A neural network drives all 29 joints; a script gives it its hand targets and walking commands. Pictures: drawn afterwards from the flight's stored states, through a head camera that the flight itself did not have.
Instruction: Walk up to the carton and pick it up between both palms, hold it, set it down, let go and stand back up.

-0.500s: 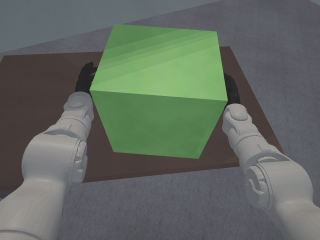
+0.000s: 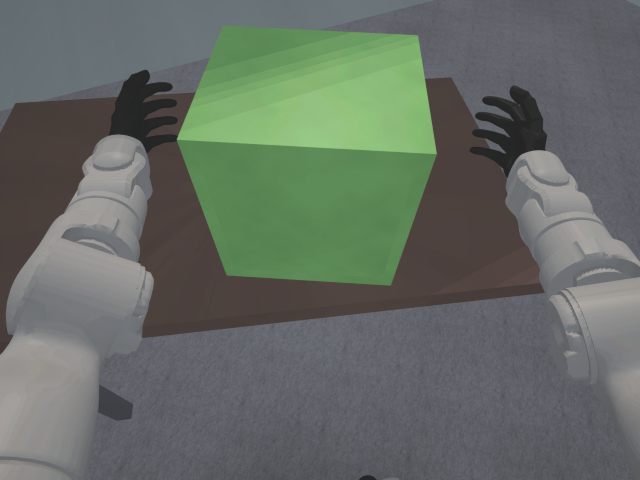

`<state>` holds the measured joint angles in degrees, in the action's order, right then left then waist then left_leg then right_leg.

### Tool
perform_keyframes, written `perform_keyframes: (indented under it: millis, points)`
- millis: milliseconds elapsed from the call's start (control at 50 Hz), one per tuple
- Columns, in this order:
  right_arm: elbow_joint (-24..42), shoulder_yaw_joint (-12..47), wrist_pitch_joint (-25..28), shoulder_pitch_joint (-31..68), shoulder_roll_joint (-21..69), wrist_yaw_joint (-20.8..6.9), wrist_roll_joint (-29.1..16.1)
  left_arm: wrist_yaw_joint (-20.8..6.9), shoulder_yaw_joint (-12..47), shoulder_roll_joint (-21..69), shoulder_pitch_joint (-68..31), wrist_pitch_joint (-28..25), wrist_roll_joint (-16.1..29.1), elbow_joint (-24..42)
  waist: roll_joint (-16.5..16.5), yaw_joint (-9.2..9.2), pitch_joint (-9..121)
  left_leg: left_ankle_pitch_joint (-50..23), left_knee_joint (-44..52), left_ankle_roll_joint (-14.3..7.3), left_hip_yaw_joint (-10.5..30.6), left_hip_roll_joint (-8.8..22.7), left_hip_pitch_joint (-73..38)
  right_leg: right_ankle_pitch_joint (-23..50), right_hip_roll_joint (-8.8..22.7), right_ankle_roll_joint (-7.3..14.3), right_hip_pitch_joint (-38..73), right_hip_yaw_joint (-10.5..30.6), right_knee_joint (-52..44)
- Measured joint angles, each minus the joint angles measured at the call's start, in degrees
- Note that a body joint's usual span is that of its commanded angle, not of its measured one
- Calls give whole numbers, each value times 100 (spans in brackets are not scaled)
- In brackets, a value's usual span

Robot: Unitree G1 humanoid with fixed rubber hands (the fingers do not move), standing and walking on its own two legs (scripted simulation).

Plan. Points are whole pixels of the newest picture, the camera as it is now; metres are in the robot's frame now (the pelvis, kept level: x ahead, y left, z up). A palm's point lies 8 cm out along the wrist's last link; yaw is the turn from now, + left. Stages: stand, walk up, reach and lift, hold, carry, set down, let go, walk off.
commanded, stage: set down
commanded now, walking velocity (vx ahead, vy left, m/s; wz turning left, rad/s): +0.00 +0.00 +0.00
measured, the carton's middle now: (313, 166) +0.53 -0.01 +0.06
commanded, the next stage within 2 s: none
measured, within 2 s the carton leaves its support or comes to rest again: neither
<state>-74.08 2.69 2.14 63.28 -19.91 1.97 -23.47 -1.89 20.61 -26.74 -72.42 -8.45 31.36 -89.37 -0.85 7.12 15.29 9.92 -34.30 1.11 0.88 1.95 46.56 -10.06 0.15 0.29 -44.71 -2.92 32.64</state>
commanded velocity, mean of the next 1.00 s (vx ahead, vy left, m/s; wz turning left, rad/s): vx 0.00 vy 0.00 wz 0.00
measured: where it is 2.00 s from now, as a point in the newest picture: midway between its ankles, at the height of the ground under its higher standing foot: outside the picture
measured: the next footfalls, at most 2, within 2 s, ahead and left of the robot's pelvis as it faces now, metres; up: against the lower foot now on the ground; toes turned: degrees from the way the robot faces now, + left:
none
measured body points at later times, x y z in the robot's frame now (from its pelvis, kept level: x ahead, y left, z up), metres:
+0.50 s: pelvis +0.02 -0.03 +0.01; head +0.09 +0.04 +0.45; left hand +0.54 +0.23 +0.19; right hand +0.49 -0.24 +0.20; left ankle +0.05 +0.13 -0.72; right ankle +0.04 -0.12 -0.72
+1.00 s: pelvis +0.05 -0.01 +0.03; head +0.07 -0.01 +0.48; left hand +0.52 +0.20 +0.22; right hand +0.45 -0.27 +0.18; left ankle +0.05 +0.13 -0.72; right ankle +0.04 -0.12 -0.72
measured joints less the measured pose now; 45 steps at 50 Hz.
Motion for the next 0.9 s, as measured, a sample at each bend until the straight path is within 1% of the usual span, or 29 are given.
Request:
perform_keyframes:
  millis: [60,100,160,220,300,360,420,480,540,580,620,660,720,760,800,860,900]
  points:
    - [80,-53,-281,334,93,0,122,42,267,-35,-424,45,317,-279,-65,48,22,-61,-47,-11,-9,-51,201,-9,54,0,-256,10,174]
    - [114,-51,-433,514,161,29,219,41,297,-48,-689,92,414,-409,-51,62,20,-100,-46,-8,-26,-60,273,-2,65,6,-364,28,237]
    - [187,-208,-652,670,295,155,406,6,152,-79,-990,233,420,-545,29,80,46,-142,3,15,-60,-31,301,35,36,25,-434,62,234]
    - [326,-321,-817,717,423,329,464,-32,-32,-185,-1146,429,369,-534,141,152,51,-166,87,55,-68,21,216,72,-17,62,-361,69,147]
    - [373,-439,-1020,730,542,471,470,-50,-169,-373,-1196,660,265,-527,312,326,41,-200,287,114,-30,67,-58,98,-67,119,-81,27,-51]
    - [198,-515,-1086,785,564,519,446,-69,-18,-491,-1225,745,233,-693,424,444,6,-187,385,155,37,95,-266,81,-99,163,164,-42,-183]
    - [144,-516,-1070,768,548,537,313,-53,199,-615,-1165,783,251,-694,534,503,-27,-152,445,193,81,119,-418,44,-125,196,338,-87,-261]
    - [186,-463,-1045,725,543,542,130,-27,342,-771,-1041,835,302,-507,588,536,-46,-114,489,220,122,143,-495,18,-153,224,448,-128,-350]
    - [370,-404,-1018,580,527,521,-20,-15,170,-922,-767,981,198,38,634,472,-81,-87,580,247,116,179,-618,19,-191,236,586,-123,-488]
    - [635,-332,-925,322,508,504,-107,-53,-92,-973,-394,1094,7,685,658,370,-113,-69,672,267,94,217,-782,43,-230,239,768,-100,-643]
    - [969,-205,-755,-99,496,509,-188,-154,-477,-914,159,1207,-333,1448,642,256,-168,-48,754,293,100,255,-1022,83,-273,234,1067,-103,-848]
    - [1301,-108,-645,-567,498,552,-247,-232,-884,-766,763,1431,-705,2154,575,162,-224,-25,776,323,131,280,-1272,123,-305,222,1417,-123,-1059]
    - [1754,0,-595,-1310,491,627,-249,-327,-1284,-472,1680,1853,-1163,3101,438,59,-416,-19,808,374,180,266,-1764,165,-301,186,2049,-158,-1334]
    - [2131,8,-653,-1859,479,715,-169,-389,-1542,-236,2251,2111,-1396,3617,348,-8,-539,9,835,355,175,235,-2103,142,-276,150,2444,-151,-1469]
    - [2619,-47,-827,-2344,446,816,-106,-413,-1697,-80,2662,2320,-1453,3966,253,-59,-624,105,873,283,131,195,-2373,13,-235,137,2694,-116,-1482]
    - [3398,-275,-1254,-2691,332,924,-37,-307,-1734,-73,2790,2508,-1194,4136,-4,-40,-706,321,908,149,128,176,-2508,-160,-206,108,2677,-137,-1212]
    - [3775,-324,-1474,-2689,228,953,-23,-233,-1771,-181,2680,2526,-999,4192,-54,-41,-806,267,940,135,73,120,-2579,-196,-143,84,2668,-85,-1103]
